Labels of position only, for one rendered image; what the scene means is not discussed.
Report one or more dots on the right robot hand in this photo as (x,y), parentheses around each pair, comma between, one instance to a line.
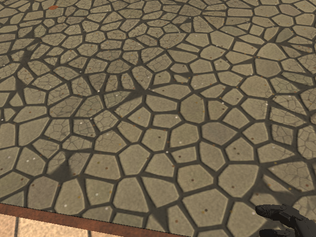
(290,217)

